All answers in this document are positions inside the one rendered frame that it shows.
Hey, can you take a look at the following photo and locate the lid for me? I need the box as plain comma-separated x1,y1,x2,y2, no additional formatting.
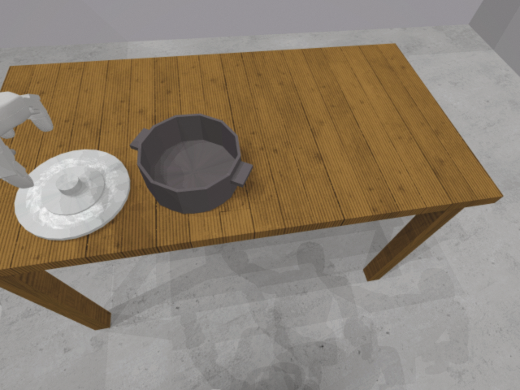
15,149,130,241

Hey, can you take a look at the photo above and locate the knob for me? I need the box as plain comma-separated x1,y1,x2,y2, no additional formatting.
56,173,82,196

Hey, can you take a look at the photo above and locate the pot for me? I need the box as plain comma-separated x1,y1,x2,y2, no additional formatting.
130,114,253,214

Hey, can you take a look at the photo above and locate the robot left hand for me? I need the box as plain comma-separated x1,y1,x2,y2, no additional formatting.
0,92,54,189

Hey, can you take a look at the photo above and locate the table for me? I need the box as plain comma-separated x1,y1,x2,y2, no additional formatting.
0,43,503,330

